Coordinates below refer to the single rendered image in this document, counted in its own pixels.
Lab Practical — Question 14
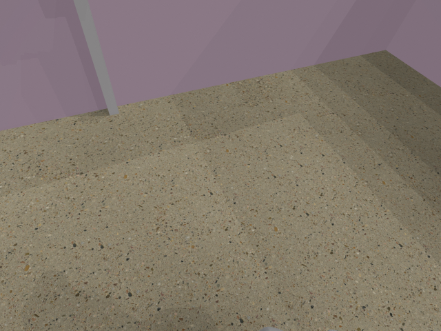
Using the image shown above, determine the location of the panel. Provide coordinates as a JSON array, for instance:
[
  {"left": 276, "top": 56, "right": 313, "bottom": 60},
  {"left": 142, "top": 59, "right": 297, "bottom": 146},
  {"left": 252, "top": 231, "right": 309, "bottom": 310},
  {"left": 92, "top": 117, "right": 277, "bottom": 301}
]
[{"left": 74, "top": 0, "right": 119, "bottom": 115}]

